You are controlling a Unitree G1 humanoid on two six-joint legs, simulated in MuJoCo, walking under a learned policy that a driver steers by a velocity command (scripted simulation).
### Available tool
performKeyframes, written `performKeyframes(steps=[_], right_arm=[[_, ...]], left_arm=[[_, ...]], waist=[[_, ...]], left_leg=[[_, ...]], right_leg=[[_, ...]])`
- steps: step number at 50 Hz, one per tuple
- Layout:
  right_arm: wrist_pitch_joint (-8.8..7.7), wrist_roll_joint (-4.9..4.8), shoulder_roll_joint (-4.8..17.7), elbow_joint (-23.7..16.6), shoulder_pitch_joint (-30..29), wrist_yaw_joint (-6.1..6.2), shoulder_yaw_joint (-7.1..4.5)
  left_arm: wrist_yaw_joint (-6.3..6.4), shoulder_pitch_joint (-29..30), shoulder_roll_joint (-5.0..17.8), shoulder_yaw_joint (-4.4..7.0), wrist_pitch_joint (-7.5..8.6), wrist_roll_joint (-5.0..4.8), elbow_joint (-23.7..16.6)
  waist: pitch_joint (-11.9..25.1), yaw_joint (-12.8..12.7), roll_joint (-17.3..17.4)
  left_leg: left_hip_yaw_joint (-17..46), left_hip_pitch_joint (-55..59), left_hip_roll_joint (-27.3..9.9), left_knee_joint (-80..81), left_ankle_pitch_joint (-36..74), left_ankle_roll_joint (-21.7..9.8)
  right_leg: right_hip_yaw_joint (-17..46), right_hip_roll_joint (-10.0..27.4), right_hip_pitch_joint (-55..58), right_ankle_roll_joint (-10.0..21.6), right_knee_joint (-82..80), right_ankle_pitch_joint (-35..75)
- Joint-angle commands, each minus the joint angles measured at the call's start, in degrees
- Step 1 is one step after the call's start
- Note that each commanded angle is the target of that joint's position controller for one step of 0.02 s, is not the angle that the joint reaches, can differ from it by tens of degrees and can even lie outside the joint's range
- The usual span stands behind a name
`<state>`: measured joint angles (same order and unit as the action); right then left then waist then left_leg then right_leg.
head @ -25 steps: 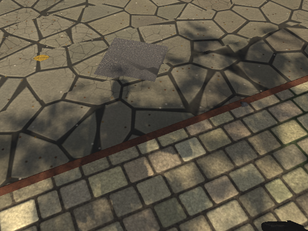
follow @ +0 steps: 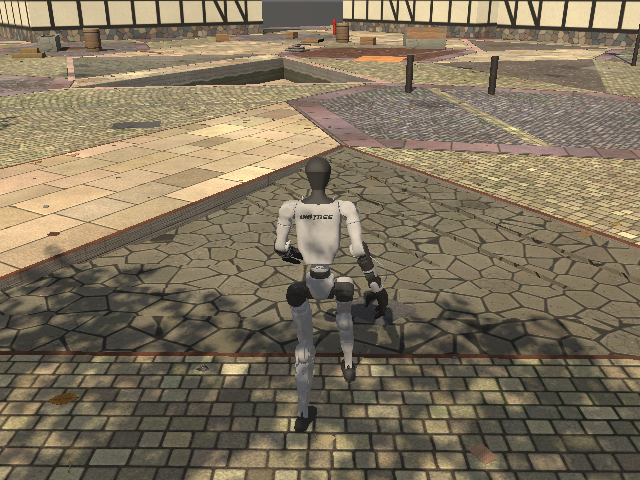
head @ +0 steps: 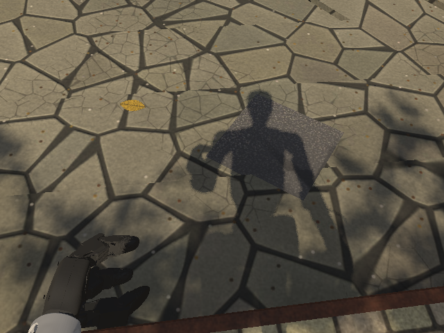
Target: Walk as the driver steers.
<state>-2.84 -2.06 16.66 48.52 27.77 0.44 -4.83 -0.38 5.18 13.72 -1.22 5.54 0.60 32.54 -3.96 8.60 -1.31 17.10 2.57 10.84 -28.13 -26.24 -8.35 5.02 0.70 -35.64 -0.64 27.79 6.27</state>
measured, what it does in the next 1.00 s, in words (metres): walks ahead, turning left: right foot, then left foot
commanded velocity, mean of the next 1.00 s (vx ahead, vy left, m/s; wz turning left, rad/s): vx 0.12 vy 0.00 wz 0.54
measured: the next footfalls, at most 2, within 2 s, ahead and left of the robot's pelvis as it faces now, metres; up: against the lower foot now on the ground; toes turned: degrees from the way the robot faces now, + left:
right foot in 0.02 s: +0.25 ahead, -0.15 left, +0.00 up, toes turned +7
left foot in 0.44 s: +0.24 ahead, +0.13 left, +0.00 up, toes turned +28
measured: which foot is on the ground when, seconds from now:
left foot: down 0.00-0.02, up 0.04-0.42, down 0.44-1.00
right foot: up 0.00-0.00, down 0.02-0.44, up 0.46-0.78, down 0.80-1.00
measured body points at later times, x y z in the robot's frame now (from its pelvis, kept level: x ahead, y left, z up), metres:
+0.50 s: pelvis +0.18 -0.01 +0.00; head +0.21 +0.04 +0.45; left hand +0.18 +0.32 -0.11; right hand +0.49 -0.16 -0.05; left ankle +0.20 +0.11 -0.72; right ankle +0.21 -0.16 -0.69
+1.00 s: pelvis +0.23 -0.02 +0.01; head +0.23 -0.02 +0.46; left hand +0.22 +0.25 -0.10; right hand +0.48 -0.17 -0.10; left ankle +0.20 +0.11 -0.72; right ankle +0.28 -0.13 -0.72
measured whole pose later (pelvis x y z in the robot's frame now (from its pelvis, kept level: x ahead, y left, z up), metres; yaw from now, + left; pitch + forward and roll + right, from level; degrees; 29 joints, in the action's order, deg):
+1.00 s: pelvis +0.23 -0.02 +0.01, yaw +31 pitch +0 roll +0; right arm 1.5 1.1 12.8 41.4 10.8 1.2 -2.1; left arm 0.0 -10.2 12.2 0.2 0.7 1.3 45.9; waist 0.1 0.3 0.4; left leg 2.1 -18.6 0.7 -31.1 -12.4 0.3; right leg -2.1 1.0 -13.9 0.0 32.0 -18.1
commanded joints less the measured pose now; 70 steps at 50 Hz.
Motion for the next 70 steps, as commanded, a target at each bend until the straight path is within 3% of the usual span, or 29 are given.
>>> performKeyframes(steps=[1, 2, 3, 4, 5, 6, 7, 10, 14, 19, 21, 22, 23, 24, 25, 26, 27, 28, 31, 34, 37, 40, 41, 42, 43, 44, 46, 55, 70], right_arm=[[0.22, -0.07, 5.8, -7.0, -9.4, 1.00, -0.77], [0.73, 3.54, -1.1, -10.0, -8.0, 1.11, 1.46], [0.69, 0.80, 2.9, -9.9, 7.0, 0.66, 0.85], [1.89, -0.89, 6.8, -10.3, 6.2, 0.43, 0.55], [3.11, -1.01, 8.6, -11.5, -1.9, 0.86, -0.18], [4.35, -0.54, 9.1, -12.5, -5.8, 1.32, -0.81], [5.30, -0.15, 9.0, -13.4, -6.6, 1.51, -1.29], [6.27, -0.17, 2.9, -16.3, -8.9, 1.73, -0.03], [5.75, 0.20, 3.8, -16.8, -12.4, 0.10, -0.02], [6.95, 0.63, 6.8, -19.4, -20.1, -1.96, -1.25], [6.67, 1.12, 7.1, -19.3, -19.3, -1.98, -1.86], [6.40, 1.73, 9.4, -18.3, -15.9, -1.25, -2.90], [5.99, 2.27, 17.0, -18.7, -11.7, 0.11, -4.78], [5.28, 3.74, 18.0, -20.3, -13.6, 0.26, -4.11], [4.10, 3.42, 14.1, -20.3, -13.7, -0.53, -2.79], [3.26, 2.98, 12.2, -19.6, -15.5, -0.65, -2.02], [3.03, 2.23, 10.7, -19.4, -17.9, -0.56, -1.61], [3.22, 1.80, 9.6, -19.4, -20.6, -0.19, -1.15], [3.24, 3.05, 8.0, -19.6, -23.3, 0.49, -0.28], [3.29, 2.87, 7.0, -18.3, -22.8, 0.85, -0.08], [3.49, 2.93, 6.3, -16.7, -21.5, 0.67, 0.30], [3.38, 2.18, 2.9, -14.7, -21.1, 0.40, 1.67], [3.13, 2.66, 1.1, -13.9, -18.9, 0.46, 2.18], [2.74, 3.15, 0.6, -13.6, -15.1, 0.14, 2.01], [2.75, 3.52, 2.4, -13.6, -18.1, 0.37, 1.61], [2.97, 3.43, 3.9, -13.3, -20.6, 0.56, 0.99], [3.72, 3.36, 3.4, -12.7, -21.4, 1.10, 0.81], [3.01, 2.86, 1.4, -8.4, -18.5, 1.34, 0.64], [3.70, 2.26, 2.2, -0.7, -17.4, 2.58, 0.10]], left_arm=[[2.04, -21.3, 12.5, 6.18, 3.09, -1.65, -0.2], [2.15, -28.6, 14.0, 5.66, 2.59, 0.09, 1.1], [1.05, -27.7, 12.3, 5.19, 1.68, 2.60, -0.1], [1.15, -20.0, 12.6, 6.25, 0.35, 1.27, -1.3], [1.93, -15.7, 6.9, 5.25, -0.63, 0.82, -2.4], [2.39, -12.3, 4.9, 4.23, -1.45, 0.59, -2.4], [2.24, -10.1, 5.2, 4.00, -1.56, 0.47, -1.8], [1.46, -6.5, 7.3, 5.47, -0.60, 0.30, 2.1], [1.66, -5.2, 11.6, 7.33, -1.38, -0.21, 4.3], [0.62, -6.7, 14.1, 8.18, -2.86, -2.37, 6.1], [0.31, -7.1, 14.1, 8.09, -3.37, -3.44, 6.8], [-0.02, -10.0, 12.3, 7.59, -3.47, -3.22, 8.1], [-0.37, -12.3, 9.9, 6.61, -3.45, -0.82, 7.1], [-0.15, -10.6, 9.3, 5.91, -3.67, -0.09, 4.5], [-0.05, -7.9, 12.3, 6.83, -4.12, -1.57, 5.6], [0.29, -8.0, 11.6, 6.73, -4.62, -2.37, 5.7], [1.02, -9.3, 10.6, 6.58, -5.04, -1.70, 6.9], [1.53, -10.0, 11.1, 6.73, -5.48, -0.93, 7.2], [1.54, -13.0, 9.5, 6.29, -6.20, -0.97, 8.3], [1.36, -11.4, 6.3, 4.79, -6.35, -0.68, 7.9], [0.84, -11.4, 6.8, 4.64, -6.46, -0.81, 7.8], [-0.02, -15.2, 5.2, 4.04, -6.10, 0.44, 9.4], [-0.04, -15.7, 8.0, 4.24, -5.87, 1.79, 9.0], [0.10, -12.1, 10.9, 4.65, -5.73, 1.73, 8.5], [-0.06, -9.4, 8.1, 4.16, -5.44, 1.34, 8.1], [-0.09, -8.1, 6.1, 3.48, -5.03, 1.46, 7.8], [0.11, -9.6, 6.8, 3.44, -4.12, 0.99, 8.5], [1.08, -14.3, 5.1, 2.82, -3.80, 0.18, 10.7], [0.79, -16.0, 5.0, 2.85, -3.85, -0.33, 16.1]], waist=[[21.4, -17.9, 5.4], [27.4, -16.7, -6.3], [38.4, -10.1, -18.1], [36.3, -9.0, -16.7], [26.1, -10.6, -8.6], [17.7, -9.1, -1.6], [11.4, -7.2, 0.2], [4.1, -5.2, -3.6], [10.2, -6.2, -3.4], [7.9, -8.4, -4.2], [7.7, -7.0, -2.7], [9.3, -6.0, 1.0], [12.3, -6.0, 15.6], [17.8, -6.5, 20.8], [18.2, -4.0, 10.3], [15.6, -5.8, 7.8], [13.8, -7.2, 4.9], [12.8, -8.4, 6.0], [13.3, -10.4, 7.4], [13.0, -9.0, 8.1], [12.4, -8.0, 9.8], [10.7, -10.6, 8.3], [10.2, -8.9, 3.1], [8.7, -4.2, -6.5], [7.0, -5.6, -9.7], [4.8, -6.3, -7.9], [4.0, -7.5, -6.1], [6.0, -9.1, 1.0], [5.6, -8.9, 1.2]], left_leg=[[4.0, -19.9, -4.0, -29.6, 31.3, 7.7], [-2.3, -32.7, 0.9, -46.4, -18.0, 9.0], [0.9, -38.2, -1.1, -61.5, -19.6, 10.9], [-3.4, -42.3, -7.8, -66.7, -9.9, 12.4], [-8.3, -45.0, -10.4, -64.3, -3.7, 13.1], [-11.0, -44.2, -12.0, -64.2, -0.5, 13.6], [-11.4, -41.7, -13.6, -63.1, -0.6, 13.6], [-13.3, -36.5, -17.2, -45.0, 0.7, 12.8], [-15.3, -31.1, -18.6, -28.6, 14.6, 10.7], [-19.6, -24.8, -15.1, -14.4, 14.1, 7.2], [-21.5, -19.9, -12.3, -4.5, 16.7, 5.0], [-19.8, -12.1, -11.5, 0.0, 23.6, 2.8], [-2.1, 0.3, -24.6, 2.3, 50.1, -2.9], [14.3, 2.2, -35.1, 5.3, 49.7, -15.5], [9.8, -0.8, -33.2, 6.6, 47.7, -14.3], [4.2, -3.4, -30.4, 5.8, 43.4, -10.8], [0.7, -6.2, -27.4, 5.7, 38.7, -7.5], [-1.5, -9.4, -25.9, 6.2, 36.4, -5.9], [-5.3, -15.4, -23.3, 7.0, 36.9, -5.9], [-5.7, -16.2, -22.9, 6.5, 32.5, -5.9], [-3.7, -17.6, -23.3, 6.2, 25.1, -5.9], [-5.0, -23.0, -19.4, 3.8, 14.3, -0.6], [-7.5, -25.4, -15.6, -0.7, 8.2, 3.4], [-12.6, -25.0, -10.8, -2.3, 5.4, 6.4], [-14.0, -18.0, -11.3, -1.8, 9.3, 7.9], [-13.6, -15.6, -11.5, -1.8, 12.3, 7.9], [-12.6, -14.7, -11.7, -1.7, 14.6, 6.9], [-11.4, -14.9, -12.6, -0.1, 21.6, 6.9], [-11.2, -10.8, -13.3, 0.5, 28.1, 7.0]], right_leg=[[3.3, 4.9, 49.2, 3.7, -0.1, 13.4], [14.2, 18.7, 62.2, 4.9, 10.7, 48.0], [32.7, 31.7, 68.1, 15.4, 8.6, 50.8], [36.3, 31.5, 62.3, 19.0, 2.3, 20.7], [27.2, 25.3, 52.1, 17.0, -2.3, 6.4], [20.0, 21.9, 40.9, 15.0, -5.1, 3.0], [14.1, 19.9, 30.7, 14.9, -7.3, 6.4], [-1.7, 15.3, 17.4, 12.5, -12.2, 9.8], [-8.1, 17.4, 22.8, 13.2, -11.4, 9.9], [-11.7, 18.3, 24.7, 10.5, -8.5, -0.7], [-13.2, 17.4, 25.5, 7.9, -2.7, -2.6], [-15.4, 14.6, 22.5, 5.1, 5.1, -3.4], [-19.6, 8.2, 9.6, 0.1, 23.7, -22.7], [-11.7, 1.2, -2.8, -2.6, 40.0, -46.1], [-5.2, 2.5, -3.5, -2.3, 44.8, -44.0], [-4.5, 3.4, -3.8, -1.3, 44.0, -40.2], [-4.0, 4.2, -2.8, -1.4, 41.0, -36.9], [-3.9, 4.5, -0.8, -1.9, 38.8, -34.0], [-5.3, 2.8, 6.4, -3.0, 34.5, -29.4], [-5.1, 2.6, 10.9, -2.8, 23.0, -28.4], [-5.7, 1.8, 15.4, -2.0, 15.4, -27.5], [-6.8, 0.9, 26.3, 0.6, -1.9, -15.3], [0.1, 6.7, 28.5, 2.7, -4.0, -8.5], [3.6, 11.7, 23.6, 6.4, -4.6, -11.2], [5.6, 11.5, 14.2, 7.8, -8.6, -25.0], [3.6, 8.9, 11.7, 5.8, -9.4, -31.0], [0.9, 6.7, 11.9, 3.3, -8.8, -31.0], [-2.3, 4.4, 18.4, 3.7, -4.7, -21.3], [-4.0, 2.9, 20.4, 3.4, -5.3, -14.3]])
Keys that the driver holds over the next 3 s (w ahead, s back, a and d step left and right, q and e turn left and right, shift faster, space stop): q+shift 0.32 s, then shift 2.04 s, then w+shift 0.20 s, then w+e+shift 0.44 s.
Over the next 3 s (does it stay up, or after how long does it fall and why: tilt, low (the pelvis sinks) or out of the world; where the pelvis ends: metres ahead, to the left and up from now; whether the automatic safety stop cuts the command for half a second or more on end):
stays up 0.43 0.15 0.01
